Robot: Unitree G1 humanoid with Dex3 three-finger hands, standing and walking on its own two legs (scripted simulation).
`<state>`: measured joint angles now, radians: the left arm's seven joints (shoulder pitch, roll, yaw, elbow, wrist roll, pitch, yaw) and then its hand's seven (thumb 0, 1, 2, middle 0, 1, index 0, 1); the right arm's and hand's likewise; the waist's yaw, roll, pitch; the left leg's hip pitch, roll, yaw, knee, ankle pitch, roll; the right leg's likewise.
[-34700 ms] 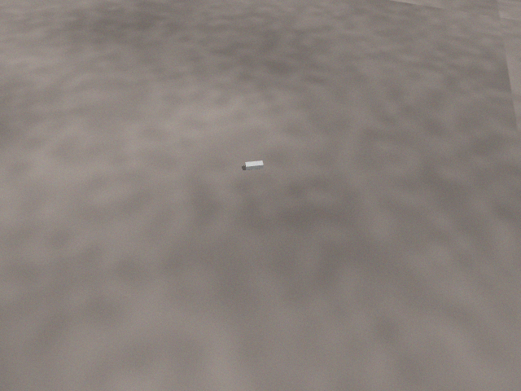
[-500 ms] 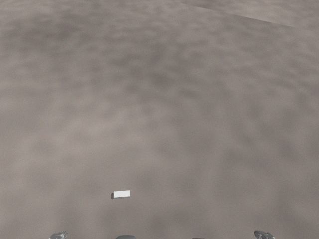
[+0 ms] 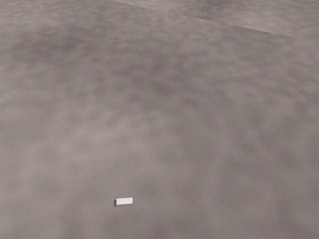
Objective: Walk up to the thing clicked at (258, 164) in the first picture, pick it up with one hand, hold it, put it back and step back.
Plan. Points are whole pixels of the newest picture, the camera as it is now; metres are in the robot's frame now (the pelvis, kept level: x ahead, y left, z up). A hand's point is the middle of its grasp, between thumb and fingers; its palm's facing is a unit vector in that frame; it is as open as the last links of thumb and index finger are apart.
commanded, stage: stand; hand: left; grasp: from above
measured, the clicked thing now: (124, 201) +0.44 +0.22 -0.76
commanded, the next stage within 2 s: step back in 1.64 s
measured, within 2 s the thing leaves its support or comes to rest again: neither
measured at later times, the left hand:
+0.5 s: hand out of the picture +0.07 +0.23 -0.16, palm faces +0.02 -0.95 -0.32, open 7.4 cm
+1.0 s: hand out of the picture +0.06 +0.23 -0.16, palm faces +0.00 -0.94 -0.33, open 7.4 cm
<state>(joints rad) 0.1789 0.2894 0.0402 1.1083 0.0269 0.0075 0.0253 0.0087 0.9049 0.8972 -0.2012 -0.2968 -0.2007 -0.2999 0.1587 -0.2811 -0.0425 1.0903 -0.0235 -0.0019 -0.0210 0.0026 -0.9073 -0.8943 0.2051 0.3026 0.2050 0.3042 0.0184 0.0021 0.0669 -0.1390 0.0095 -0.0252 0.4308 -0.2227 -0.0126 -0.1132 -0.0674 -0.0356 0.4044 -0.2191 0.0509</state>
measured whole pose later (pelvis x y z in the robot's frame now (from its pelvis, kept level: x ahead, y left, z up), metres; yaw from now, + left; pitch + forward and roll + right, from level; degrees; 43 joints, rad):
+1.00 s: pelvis +0.00 -0.02 +0.00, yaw -1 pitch -3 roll +0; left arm 0.13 0.32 0.03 1.15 0.01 0.00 0.00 0.01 0.90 0.90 -0.20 -0.30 -0.20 -0.30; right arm 0.13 -0.32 -0.02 1.15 -0.01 -0.01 0.00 0.00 -0.91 -0.89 0.20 0.30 0.20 0.30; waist 0.00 0.00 0.07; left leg -0.12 0.03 -0.02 0.34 -0.18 -0.03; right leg -0.11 -0.04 -0.04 0.35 -0.19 0.03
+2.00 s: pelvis -0.04 +0.03 -0.02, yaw +0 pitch -1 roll -1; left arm 0.00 0.42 0.08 0.93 0.00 0.07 0.03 0.01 0.91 0.90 -0.20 -0.30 -0.20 -0.30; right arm 0.12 -0.37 -0.06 0.99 -0.02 0.03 0.00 0.00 -0.91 -0.89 0.20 0.30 0.20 0.30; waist -0.02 -0.06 0.21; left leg -0.29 -0.03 -0.01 0.66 -0.36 0.04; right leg -0.43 0.03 0.14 0.90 -0.52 -0.02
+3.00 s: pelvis -0.28 +0.05 -0.01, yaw -5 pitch -2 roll -2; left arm 0.20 0.41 0.11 0.84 0.02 0.08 0.01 0.01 0.91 0.90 -0.20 -0.30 -0.20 -0.30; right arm 0.13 -0.34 -0.04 0.84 -0.02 0.01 -0.02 0.00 -0.90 -0.89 0.21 0.30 0.21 0.30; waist 0.03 -0.06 0.17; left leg -0.31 0.03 0.00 0.56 -0.21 0.02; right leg -0.40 0.10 0.17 1.15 -0.47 0.04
